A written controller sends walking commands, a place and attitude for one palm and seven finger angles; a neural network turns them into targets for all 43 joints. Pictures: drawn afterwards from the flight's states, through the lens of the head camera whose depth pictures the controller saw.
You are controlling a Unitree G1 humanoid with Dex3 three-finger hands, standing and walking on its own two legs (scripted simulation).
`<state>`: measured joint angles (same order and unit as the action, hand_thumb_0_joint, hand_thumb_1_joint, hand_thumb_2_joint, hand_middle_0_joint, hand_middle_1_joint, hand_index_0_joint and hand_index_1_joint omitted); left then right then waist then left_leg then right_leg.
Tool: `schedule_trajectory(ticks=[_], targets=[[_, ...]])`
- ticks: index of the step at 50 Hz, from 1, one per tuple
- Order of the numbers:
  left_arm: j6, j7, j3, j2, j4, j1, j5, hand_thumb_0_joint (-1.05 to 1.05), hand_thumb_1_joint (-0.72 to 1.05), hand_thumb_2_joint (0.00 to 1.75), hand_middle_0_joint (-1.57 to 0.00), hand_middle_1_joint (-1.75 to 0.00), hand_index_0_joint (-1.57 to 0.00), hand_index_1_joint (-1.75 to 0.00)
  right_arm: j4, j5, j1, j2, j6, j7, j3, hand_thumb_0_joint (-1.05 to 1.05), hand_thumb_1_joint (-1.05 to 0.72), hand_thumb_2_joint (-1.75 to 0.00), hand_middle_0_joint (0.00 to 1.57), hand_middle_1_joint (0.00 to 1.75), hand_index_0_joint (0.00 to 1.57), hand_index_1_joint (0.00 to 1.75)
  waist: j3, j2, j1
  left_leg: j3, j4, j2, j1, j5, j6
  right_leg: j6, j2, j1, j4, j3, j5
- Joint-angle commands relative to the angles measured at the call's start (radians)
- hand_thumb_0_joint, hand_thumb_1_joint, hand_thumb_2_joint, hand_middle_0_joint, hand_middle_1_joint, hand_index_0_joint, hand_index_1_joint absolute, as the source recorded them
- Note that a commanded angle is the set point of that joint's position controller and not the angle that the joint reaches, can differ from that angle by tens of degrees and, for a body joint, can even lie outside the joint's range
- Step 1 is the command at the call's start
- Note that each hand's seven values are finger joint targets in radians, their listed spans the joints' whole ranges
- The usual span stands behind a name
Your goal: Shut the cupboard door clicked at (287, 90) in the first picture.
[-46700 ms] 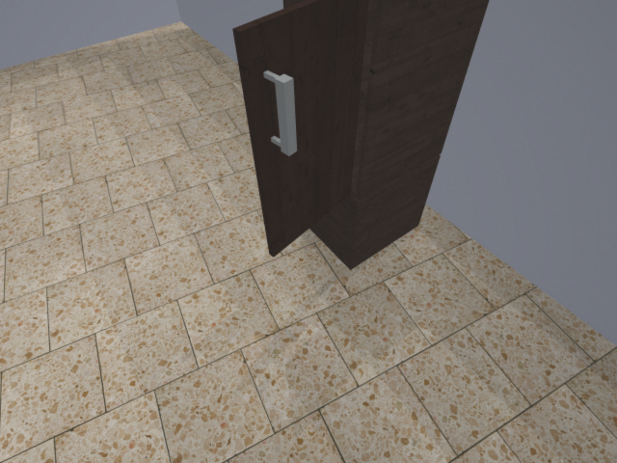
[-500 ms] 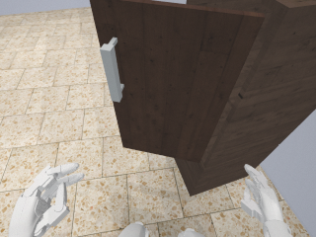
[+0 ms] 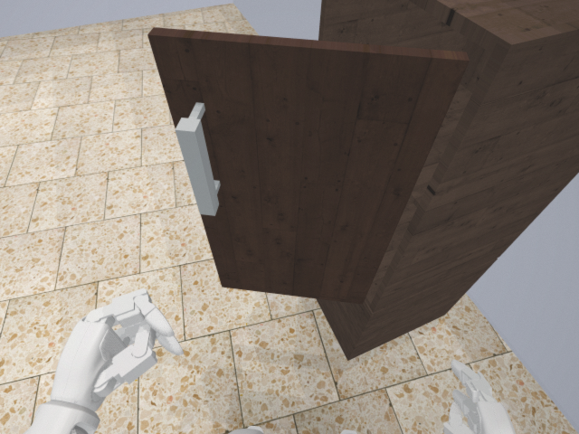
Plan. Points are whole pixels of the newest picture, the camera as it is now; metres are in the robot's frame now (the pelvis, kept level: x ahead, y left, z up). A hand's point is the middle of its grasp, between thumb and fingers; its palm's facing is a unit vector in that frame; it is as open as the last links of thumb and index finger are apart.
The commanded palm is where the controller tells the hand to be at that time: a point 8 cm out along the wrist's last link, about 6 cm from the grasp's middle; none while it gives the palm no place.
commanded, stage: raise the hand and make a fist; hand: left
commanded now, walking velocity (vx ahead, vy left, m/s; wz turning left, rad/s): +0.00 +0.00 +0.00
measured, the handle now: (204, 162) +0.43 +0.15 +0.14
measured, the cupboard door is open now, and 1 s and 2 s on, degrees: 59 59 59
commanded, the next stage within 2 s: bring the fist close to the handle in 0.86 s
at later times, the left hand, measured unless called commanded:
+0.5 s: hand (85, 282) +0.24 +0.23 +0.15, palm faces +0.04 -1.00 -0.09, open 3.1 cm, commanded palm +0.21 +0.27 +0.14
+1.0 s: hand (123, 306) +0.23 +0.20 +0.13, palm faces -0.03 -1.00 -0.06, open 3.1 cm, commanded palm +0.21 +0.25 +0.14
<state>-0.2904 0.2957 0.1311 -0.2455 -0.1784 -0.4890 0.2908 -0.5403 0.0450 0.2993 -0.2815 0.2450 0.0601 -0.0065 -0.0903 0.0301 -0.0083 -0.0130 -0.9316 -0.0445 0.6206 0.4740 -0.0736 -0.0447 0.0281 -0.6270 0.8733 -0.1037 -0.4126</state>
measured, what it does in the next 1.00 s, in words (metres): stands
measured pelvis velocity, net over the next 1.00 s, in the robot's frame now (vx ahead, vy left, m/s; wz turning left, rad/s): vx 0.00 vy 0.01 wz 0.00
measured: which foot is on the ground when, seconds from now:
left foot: down 0.00-1.00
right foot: down 0.00-1.00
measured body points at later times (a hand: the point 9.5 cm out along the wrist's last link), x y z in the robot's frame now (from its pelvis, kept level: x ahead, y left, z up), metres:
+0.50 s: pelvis +0.01 +0.03 +0.03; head +0.01 +0.03 +0.48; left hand +0.23 +0.29 +0.15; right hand +0.19 -0.18 -0.04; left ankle -0.01 +0.07 -0.69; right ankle +0.02 -0.09 -0.69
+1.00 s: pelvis +0.00 +0.01 +0.03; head +0.00 +0.01 +0.48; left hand +0.22 +0.25 +0.13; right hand +0.18 -0.21 -0.03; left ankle -0.01 +0.07 -0.69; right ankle +0.02 -0.09 -0.69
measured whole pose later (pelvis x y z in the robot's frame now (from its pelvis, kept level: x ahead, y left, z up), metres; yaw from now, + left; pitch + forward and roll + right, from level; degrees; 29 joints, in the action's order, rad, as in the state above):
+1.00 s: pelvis +0.00 +0.01 +0.03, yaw +0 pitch +2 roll -2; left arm -0.01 0.25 0.17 -0.27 -0.18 -0.31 0.26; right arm -0.57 0.05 0.26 -0.25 0.24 0.06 -0.06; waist -0.06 0.04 -0.03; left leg -0.02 -0.67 -0.06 0.33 0.37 -0.08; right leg -0.03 0.02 -0.34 0.63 -0.08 -0.31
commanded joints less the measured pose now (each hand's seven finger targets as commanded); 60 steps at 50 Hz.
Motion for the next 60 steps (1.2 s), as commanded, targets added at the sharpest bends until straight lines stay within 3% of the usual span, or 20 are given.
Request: schedule_trajectory(ticks=[1,3,5,10,14,15,20,23,26,29,30,35,39,44,45,47,50,54,58,60], targets=[[-0.063,-0.079,0.158,-0.192,-0.336,0.082,0.013,0.00,0.90,0.90,-1.17,-1.36,-1.17,-1.36,0.188,-0.003,-0.093,-0.081,0.084,0.008,0.032,0.00,-0.90,-0.90,0.20,0.30,0.20,0.30,-0.228,0.082,-0.027,0.104,0.220,0.048,-0.162,-0.311,0.060,0.017,-0.019,0.189,-0.124,0.049,0.181],[-0.056,-0.117,0.151,-0.147,-0.318,0.066,0.020,0.00,0.90,0.90,-1.21,-1.40,-1.21,-1.40,0.178,-0.004,-0.092,-0.069,0.079,0.002,0.026,0.00,-0.90,-0.90,0.20,0.30,0.20,0.30,-0.185,0.088,-0.032,0.113,0.239,0.058,-0.188,-0.380,0.083,0.016,-0.010,0.175,-0.119,0.024,0.220],[-0.032,-0.125,0.137,-0.131,-0.285,0.086,0.025,0.00,0.90,0.90,-1.24,-1.44,-1.24,-1.44,0.170,-0.003,-0.093,-0.077,0.070,-0.003,0.023,0.00,-0.90,-0.90,0.20,0.30,0.20,0.30,-0.138,0.044,-0.017,0.122,0.251,0.065,-0.194,-0.403,0.090,0.019,-0.004,0.170,-0.132,0.016,0.233],[0.102,-0.063,0.026,-0.084,-0.197,0.130,-0.009,0.00,0.90,0.90,-1.30,-1.50,-1.30,-1.50,0.168,0.009,-0.084,-0.099,0.058,-0.003,0.019,0.00,-0.90,-0.90,0.20,0.30,0.20,0.30,-0.050,0.015,0.013,0.140,0.293,0.079,-0.221,-0.398,0.091,0.027,-0.006,0.169,-0.186,0.021,0.234],[0.160,-0.055,0.080,-0.158,-0.271,0.235,-0.022,0.00,0.90,0.90,-1.30,-1.50,-1.30,-1.50,0.177,0.010,-0.093,-0.096,0.056,0.007,0.009,0.00,-0.90,-0.90,0.20,0.30,0.20,0.30,-0.088,0.029,-0.002,0.160,0.336,0.084,-0.278,-0.385,0.101,0.026,-0.009,0.205,-0.212,0.019,0.222],[0.160,-0.066,0.120,-0.193,-0.294,0.261,-0.020,0.00,0.90,0.90,-1.30,-1.50,-1.30,-1.50,0.173,0.005,-0.097,-0.097,0.052,0.010,0.005,0.00,-0.90,-0.90,0.20,0.30,0.20,0.30,-0.096,0.043,-0.011,0.157,0.343,0.083,-0.290,-0.391,0.103,0.023,-0.006,0.223,-0.215,0.020,0.229],[0.126,-0.102,0.182,-0.218,-0.331,0.352,0.002,0.00,0.90,0.90,-1.30,-1.50,-1.30,-1.50,0.149,-0.001,-0.113,-0.081,0.055,0.012,-0.010,0.00,-0.90,-0.90,0.20,0.30,0.20,0.30,-0.126,0.086,-0.030,0.170,0.378,0.090,-0.365,-0.457,0.128,0.018,-0.004,0.258,-0.235,0.017,0.249],[0.151,-0.077,0.125,-0.157,-0.270,0.364,0.007,0.00,0.90,0.90,-1.30,-1.50,-1.30,-1.50,0.125,0.007,-0.111,-0.083,0.060,0.009,-0.010,0.00,-0.90,-0.90,0.20,0.30,0.20,0.30,-0.098,0.098,-0.016,0.180,0.388,0.099,-0.394,-0.509,0.137,0.025,-0.008,0.255,-0.254,0.014,0.267],[0.231,-0.029,0.064,-0.088,-0.154,0.272,0.009,0.00,0.90,0.90,-1.30,-1.50,-1.30,-1.50,0.122,0.018,-0.104,-0.093,0.058,0.007,0.000,0.00,-0.90,-0.90,0.20,0.30,0.20,0.30,-0.062,0.018,-0.014,0.159,0.389,0.090,-0.364,-0.513,0.127,0.028,-0.009,0.269,-0.277,0.011,0.297],[0.285,-0.008,0.087,-0.123,-0.165,0.264,0.003,0.00,0.90,0.90,-1.30,-1.50,-1.30,-1.50,0.135,0.019,-0.122,-0.102,0.048,0.010,0.006,0.00,-0.90,-0.90,0.20,0.30,0.20,0.30,-0.061,-0.014,-0.021,0.143,0.398,0.077,-0.342,-0.464,0.118,0.027,-0.011,0.288,-0.287,0.013,0.299],[0.285,-0.015,0.119,-0.161,-0.183,0.268,-0.002,0.00,0.90,0.90,-1.30,-1.50,-1.30,-1.50,0.137,0.017,-0.127,-0.105,0.045,0.010,0.007,0.00,-0.90,-0.90,0.20,0.30,0.20,0.30,-0.067,-0.038,-0.028,0.133,0.396,0.072,-0.335,-0.461,0.112,0.023,-0.010,0.315,-0.292,0.018,0.305],[0.180,-0.091,0.207,-0.240,-0.340,0.379,-0.002,0.00,0.90,0.90,-1.30,-1.50,-1.30,-1.50,0.144,-0.006,-0.136,-0.086,0.048,0.010,-0.003,0.00,-0.90,-0.90,0.20,0.30,0.20,0.30,-0.120,0.025,-0.041,0.129,0.404,0.069,-0.367,-0.452,0.114,0.017,-0.005,0.328,-0.287,0.023,0.279],[0.117,-0.104,0.134,-0.149,-0.295,0.352,-0.003,0.00,0.90,0.90,-1.30,-1.50,-1.30,-1.50,0.118,-0.001,-0.122,-0.076,0.064,0.002,-0.004,0.00,-0.90,-0.90,0.20,0.30,0.20,0.30,-0.077,0.106,-0.018,0.141,0.405,0.075,-0.389,-0.432,0.124,0.018,-0.006,0.284,-0.290,0.022,0.258],[0.200,-0.048,0.066,-0.114,-0.174,0.280,-0.017,0.00,0.90,0.90,-1.30,-1.50,-1.30,-1.50,0.118,0.014,-0.122,-0.097,0.060,0.004,0.006,0.00,-0.90,-0.90,0.20,0.30,0.20,0.30,-0.006,0.045,-0.007,0.129,0.414,0.065,-0.317,-0.298,0.096,0.020,-0.012,0.279,-0.318,0.030,0.215],[0.220,-0.042,0.090,-0.140,-0.145,0.257,-0.017,0.00,0.90,0.90,-1.30,-1.50,-1.30,-1.50,0.119,0.014,-0.126,-0.102,0.059,0.007,0.009,0.00,-0.90,-0.90,0.20,0.30,0.20,0.30,0.007,-0.001,-0.008,0.120,0.412,0.060,-0.297,-0.276,0.083,0.020,-0.013,0.289,-0.331,0.038,0.209],[0.234,-0.040,0.118,-0.173,-0.190,0.293,-0.015,0.00,0.90,0.90,-1.30,-1.50,-1.30,-1.50,0.136,0.013,-0.142,-0.099,0.054,0.013,0.006,0.00,-0.90,-0.90,0.20,0.30,0.20,0.30,-0.022,-0.018,-0.016,0.110,0.411,0.054,-0.292,-0.264,0.071,0.021,-0.017,0.311,-0.335,0.042,0.192],[0.197,-0.070,0.170,-0.225,-0.284,0.401,-0.004,0.00,0.90,0.90,-1.30,-1.50,-1.30,-1.50,0.138,0.003,-0.152,-0.095,0.056,0.021,0.001,0.00,-0.90,-0.90,0.20,0.30,0.20,0.30,-0.079,-0.012,-0.018,0.102,0.395,0.052,-0.321,-0.298,0.063,0.025,-0.015,0.328,-0.328,0.052,0.204],[0.120,-0.104,0.136,-0.170,-0.244,0.500,0.006,0.00,0.90,0.90,-1.30,-1.50,-1.30,-1.50,0.104,0.001,-0.143,-0.079,0.071,0.023,-0.010,0.00,-0.90,-0.90,0.20,0.30,0.20,0.30,-0.056,0.032,0.004,0.112,0.394,0.052,-0.342,-0.279,0.071,0.024,-0.013,0.285,-0.321,0.044,0.185],[0.154,-0.075,0.080,-0.139,-0.083,0.497,-0.011,0.00,0.90,0.90,-1.30,-1.50,-1.30,-1.50,0.083,0.011,-0.134,-0.091,0.068,0.021,-0.006,0.00,-0.90,-0.90,0.20,0.30,0.20,0.30,-0.018,0.038,0.014,0.098,0.384,0.045,-0.303,-0.236,0.058,0.024,-0.023,0.277,-0.336,0.064,0.167],[0.194,-0.053,0.076,-0.152,-0.026,0.476,-0.018,0.00,0.90,0.90,-1.30,-1.50,-1.30,-1.50,0.087,0.015,-0.129,-0.101,0.062,0.022,0.000,0.00,-0.90,-0.90,0.20,0.30,0.20,0.30,-0.032,-0.008,0.009,0.086,0.373,0.040,-0.283,-0.257,0.048,0.023,-0.029,0.311,-0.345,0.080,0.189]])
